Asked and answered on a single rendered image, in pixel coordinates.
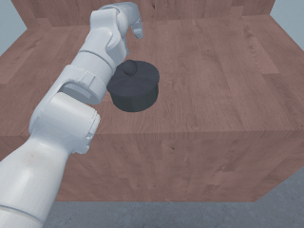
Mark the knob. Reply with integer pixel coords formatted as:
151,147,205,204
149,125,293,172
122,59,138,76

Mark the lid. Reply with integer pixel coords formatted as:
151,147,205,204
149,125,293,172
106,61,160,99

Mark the robot left forearm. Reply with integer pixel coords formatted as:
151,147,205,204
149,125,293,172
28,5,129,134

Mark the robot left upper arm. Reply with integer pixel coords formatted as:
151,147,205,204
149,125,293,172
0,90,101,228

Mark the left robot hand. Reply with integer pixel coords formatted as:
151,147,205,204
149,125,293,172
98,2,143,55

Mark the pot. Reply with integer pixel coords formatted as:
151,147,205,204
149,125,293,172
110,84,159,113

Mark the table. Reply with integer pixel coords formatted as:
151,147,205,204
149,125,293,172
0,0,304,202

